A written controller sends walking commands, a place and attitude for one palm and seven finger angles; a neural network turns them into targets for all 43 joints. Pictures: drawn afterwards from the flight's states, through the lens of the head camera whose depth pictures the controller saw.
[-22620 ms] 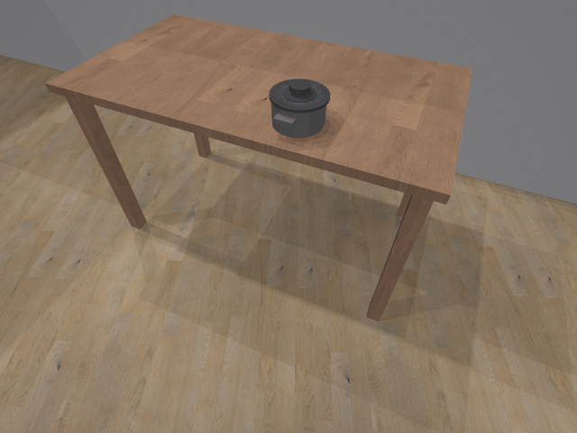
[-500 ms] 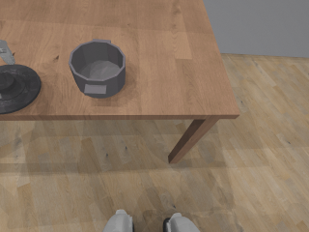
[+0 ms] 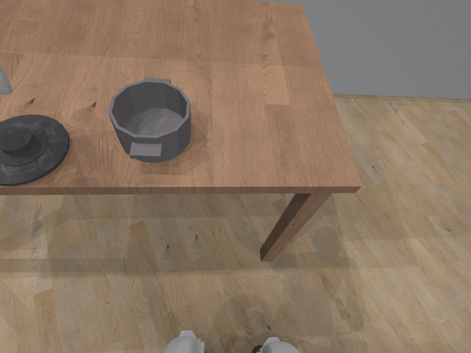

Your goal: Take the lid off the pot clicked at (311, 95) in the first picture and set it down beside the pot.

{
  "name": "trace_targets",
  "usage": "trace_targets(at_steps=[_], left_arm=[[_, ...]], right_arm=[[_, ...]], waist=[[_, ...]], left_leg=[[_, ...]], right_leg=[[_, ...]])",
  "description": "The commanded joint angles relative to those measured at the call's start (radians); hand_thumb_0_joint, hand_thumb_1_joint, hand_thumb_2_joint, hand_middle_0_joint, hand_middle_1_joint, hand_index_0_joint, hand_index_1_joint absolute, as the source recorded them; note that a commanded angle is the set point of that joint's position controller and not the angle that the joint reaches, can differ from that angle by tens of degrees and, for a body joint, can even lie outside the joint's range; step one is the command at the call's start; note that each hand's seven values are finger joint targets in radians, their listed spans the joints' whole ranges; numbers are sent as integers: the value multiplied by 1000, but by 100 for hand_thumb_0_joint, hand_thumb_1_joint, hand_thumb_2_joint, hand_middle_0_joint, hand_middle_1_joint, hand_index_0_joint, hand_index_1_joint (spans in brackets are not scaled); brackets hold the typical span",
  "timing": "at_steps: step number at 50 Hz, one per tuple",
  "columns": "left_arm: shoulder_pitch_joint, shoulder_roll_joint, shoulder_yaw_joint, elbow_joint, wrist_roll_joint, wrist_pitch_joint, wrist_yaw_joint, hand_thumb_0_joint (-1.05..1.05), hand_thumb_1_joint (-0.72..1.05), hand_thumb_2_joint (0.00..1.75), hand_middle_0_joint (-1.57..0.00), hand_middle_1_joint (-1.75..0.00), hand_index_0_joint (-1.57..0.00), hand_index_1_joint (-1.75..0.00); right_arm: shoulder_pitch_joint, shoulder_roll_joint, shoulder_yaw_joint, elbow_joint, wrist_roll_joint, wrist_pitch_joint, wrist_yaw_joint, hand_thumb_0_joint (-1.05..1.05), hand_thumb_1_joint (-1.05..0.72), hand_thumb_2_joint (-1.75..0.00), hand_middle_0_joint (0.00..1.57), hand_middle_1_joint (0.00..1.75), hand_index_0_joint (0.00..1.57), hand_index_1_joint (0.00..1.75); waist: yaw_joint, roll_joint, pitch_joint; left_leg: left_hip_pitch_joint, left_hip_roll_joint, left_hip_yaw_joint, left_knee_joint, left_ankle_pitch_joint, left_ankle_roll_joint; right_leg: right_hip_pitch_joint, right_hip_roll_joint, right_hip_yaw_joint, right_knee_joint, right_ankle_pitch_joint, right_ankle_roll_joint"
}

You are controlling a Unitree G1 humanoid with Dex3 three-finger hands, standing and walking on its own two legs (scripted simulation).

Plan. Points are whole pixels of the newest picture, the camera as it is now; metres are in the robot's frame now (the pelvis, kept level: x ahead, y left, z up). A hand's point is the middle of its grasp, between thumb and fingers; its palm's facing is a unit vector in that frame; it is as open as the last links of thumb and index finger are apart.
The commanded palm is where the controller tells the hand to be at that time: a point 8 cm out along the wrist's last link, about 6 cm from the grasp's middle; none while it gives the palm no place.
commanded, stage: raise the empty hand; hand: left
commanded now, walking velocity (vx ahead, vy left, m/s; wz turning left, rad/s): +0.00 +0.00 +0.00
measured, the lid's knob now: (16, 140) +0.48 +0.38 +0.01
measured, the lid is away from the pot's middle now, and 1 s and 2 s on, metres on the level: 0.24 0.24 0.24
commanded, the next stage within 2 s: draw the hand back to the body in 0.46 s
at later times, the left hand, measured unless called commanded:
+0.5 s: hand out of the picture +0.44 +0.38 +0.16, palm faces -0.38 -0.15 -0.91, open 11.0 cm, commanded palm +0.49 +0.37 +0.22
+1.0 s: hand out of the picture +0.41 +0.37 +0.16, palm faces -0.33 -0.15 -0.93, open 11.0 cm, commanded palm +0.40 +0.36 +0.22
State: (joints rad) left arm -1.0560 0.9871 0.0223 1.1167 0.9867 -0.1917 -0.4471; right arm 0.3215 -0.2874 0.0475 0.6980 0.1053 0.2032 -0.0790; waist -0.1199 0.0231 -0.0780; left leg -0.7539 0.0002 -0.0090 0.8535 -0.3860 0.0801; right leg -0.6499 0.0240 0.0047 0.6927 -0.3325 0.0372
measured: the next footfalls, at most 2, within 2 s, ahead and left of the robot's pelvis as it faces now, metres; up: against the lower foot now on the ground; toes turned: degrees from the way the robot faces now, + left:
none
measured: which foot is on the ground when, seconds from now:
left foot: down 0.00-1.00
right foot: down 0.00-1.00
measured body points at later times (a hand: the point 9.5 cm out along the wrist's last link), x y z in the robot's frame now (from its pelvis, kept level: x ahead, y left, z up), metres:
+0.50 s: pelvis +0.00 -0.01 +0.01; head +0.08 +0.02 +0.45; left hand +0.46 +0.38 +0.21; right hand +0.03 -0.29 -0.10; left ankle +0.01 +0.06 -0.70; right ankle +0.00 -0.17 -0.70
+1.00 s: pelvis +0.00 -0.01 +0.02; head +0.07 +0.01 +0.46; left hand +0.43 +0.38 +0.21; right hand +0.07 -0.28 -0.10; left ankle +0.01 +0.06 -0.70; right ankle +0.00 -0.17 -0.70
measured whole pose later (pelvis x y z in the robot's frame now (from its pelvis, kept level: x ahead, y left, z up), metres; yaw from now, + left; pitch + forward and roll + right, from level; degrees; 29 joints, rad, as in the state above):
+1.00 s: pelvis +0.00 -0.01 +0.02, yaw +1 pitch +11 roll -4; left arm -0.86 0.94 0.09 0.89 0.92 -0.13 -0.47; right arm 0.27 -0.28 0.02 0.65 0.10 0.25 -0.03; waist -0.08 0.03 -0.06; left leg -0.59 -0.02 -0.01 0.72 -0.33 0.07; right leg -0.49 0.01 0.00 0.58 -0.29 0.03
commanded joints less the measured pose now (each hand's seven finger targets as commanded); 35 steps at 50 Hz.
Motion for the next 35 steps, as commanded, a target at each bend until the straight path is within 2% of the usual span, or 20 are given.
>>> trace_targets(at_steps=[1, 3, 5, 6, 8, 9, 13, 15, 17, 19, 20, 22, 24, 25, 28, 30, 31, 33, 34, 35], left_arm=[[-437, 290, 46, -180, -14, 14, 28, 0, 4, 53, -31, -93, -31, -93], [-450, 312, 60, -194, -15, 19, 27, 0, 4, 53, -31, -93, -31, -93], [-490, 321, 66, -271, -17, 14, 26, 0, 4, 53, -31, -93, -31, -93], [-476, 323, 73, -257, -17, 16, 24, 0, 4, 53, -31, -93, -31, -93], [-435, 337, 89, -190, -22, 26, 17, 0, 4, 53, -31, -93, -31, -93], [-454, 307, 57, -227, -30, 22, 12, 0, 4, 53, -31, -93, -31, -93], [-467, 269, 16, -176, -21, 51, 9, 0, 4, 53, -31, -93, -31, -93], [-520, 279, 16, -244, -21, 49, 10, 0, 4, 53, -31, -93, -31, -93], [-506, 300, 37, -218, -18, 53, 7, 0, 4, 53, -31, -93, -31, -93], [-490, 272, 10, -187, -32, 56, -2, 0, 4, 53, -31, -93, -31, -93], [-477, 296, 26, -150, -22, 62, 2, 0, 4, 53, -31, -93, -31, -93], [-499, 251, -24, -141, -22, 73, -1, 0, 4, 53, -31, -93, -31, -93], [-517, 234, -33, -195, -21, 67, 2, 0, 4, 53, -31, -93, -31, -93], [-517, 294, 14, -194, -13, 67, 8, 0, 4, 53, -31, -93, -31, -93], [-521, 311, 24, -170, -13, 67, 5, 0, 4, 53, -31, -93, -31, -93], [-501, 315, 42, -212, -10, 59, 7, 0, 4, 53, -31, -93, -31, -93], [-491, 278, 21, -212, -12, 62, 5, 0, 4, 53, -31, -93, -31, -93], [-447, 329, 88, -247, -15, 57, 7, 0, 4, 53, -31, -93, -31, -93], [-425, 326, 96, -288, -22, 46, 6, 0, 4, 53, -31, -93, -31, -93], [-402, 332, 110, -267, -20, 49, 7, 0, 4, 53, -31, -93, -31, -93]], right_arm=[[119, -210, -64, -37, -2, -18, -18, 0, -90, -90, 20, 30, 20, 30], [116, -210, -64, -38, -2, -20, -17, 0, -90, -90, 20, 30, 20, 30], [107, -210, -66, -38, -8, -24, -17, 0, -90, -90, 20, 30, 20, 30], [110, -207, -66, -39, -8, -25, -17, 0, -90, -90, 20, 30, 20, 30], [105, -207, -63, -43, -2, -23, -16, 0, -90, -90, 20, 30, 20, 30], [95, -207, -59, -43, 0, -24, -16, 0, -90, -90, 20, 30, 20, 30], [90, -208, -60, -41, 2, -21, -12, 0, -90, -90, 20, 30, 20, 30], [86, -211, -62, -38, -3, -24, -12, 0, -90, -90, 20, 30, 20, 30], [88, -206, -61, -44, -3, -28, -12, 0, -90, -90, 20, 30, 20, 30], [83, -205, -53, -40, 6, -33, -16, 0, -90, -90, 20, 30, 20, 30], [87, -210, -54, -38, 5, -28, -17, 0, -90, -90, 20, 30, 20, 30], [81, -210, -53, -34, 9, -29, -16, 0, -90, -90, 20, 30, 20, 30], [78, -209, -53, -37, 4, -34, -14, 0, -90, -90, 20, 30, 20, 30], [88, -213, -58, -31, 1, -32, -14, 0, -90, -90, 20, 30, 20, 30], [92, -212, -56, -33, 4, -32, -15, 0, -90, -90, 20, 30, 20, 30], [91, -209, -62, -40, -2, -31, -10, 0, -90, -90, 20, 30, 20, 30], [90, -204, -64, -44, -1, -30, -8, 0, -90, -90, 20, 30, 20, 30], [86, -202, -71, -61, -5, -22, 1, 0, -90, -90, 20, 30, 20, 30], [76, -198, -69, -71, -6, -23, 4, 0, -90, -90, 20, 30, 20, 30], [74, -196, -72, -73, -10, -15, 10, 0, -90, -90, 20, 30, 20, 30]], waist=[[-6, 178, -388], [-3, 181, -401], [10, 248, -460], [11, 232, -460], [7, 157, -413], [11, 184, -415], [-4, 151, -345], [7, 219, -399], [7, 183, -402], [3, 124, -368], [1, 108, -351], [-12, 115, -307], [0, 169, -340], [4, 169, -376], [-1, 146, -368], [12, 191, -414], [8, 195, -400], [27, 184, -432], [39, 211, -456], [33, 191, -439]], left_leg=[[535, 2, -61, -104, 501, -57], [538, 0, -55, -109, 490, -51], [615, 7, -62, -106, 587, -66], [611, 3, -65, -103, 601, -66], [539, -6, -45, -110, 530, -47], [556, -5, -43, -118, 565, -53], [516, -7, -42, -141, 447, -43], [583, 1, -55, -147, 508, -56], [573, -7, -51, -144, 498, -47], [528, -10, -37, -159, 461, -35], [501, -10, -34, -160, 426, -33], [475, -9, -29, -177, 349, -30], [536, -6, -42, -176, 435, -41], [550, -4, -42, -166, 442, -38], [516, -10, -36, -170, 420, -33], [577, -7, -42, -160, 517, -45], [582, -8, -46, -159, 539, -48], [596, -10, -50, -157, 584, -51], [628, -11, -48, -152, 677, -58], [618, -11, -50, -148, 668, -58]], right_leg=[[-63, 68, -73, -69, 143, -72], [-38, 66, -66, -78, 154, -72], [-35, 66, -71, -75, 175, -74], [-25, 66, -71, -78, 184, -74], [13, 65, -65, -89, 192, -68], [12, 66, -72, -85, 203, -74], [4, 63, -68, -107, 158, -73], [1, 61, -71, -105, 159, -76], [29, 62, -68, -114, 171, -74], [58, 61, -73, -116, 185, -73], [58, 60, -67, -116, 174, -71], [43, 56, -67, -126, 149, -72], [29, 60, -76, -118, 157, -80], [41, 58, -67, -120, 162, -74], [66, 56, -66, -124, 178, -73], [57, 59, -68, -118, 194, -75], [45, 60, -71, -120, 199, -75], [76, 61, -70, -118, 219, -75], [87, 64, -75, -109, 257, -79], [82, 64, -73, -113, 249, -75]])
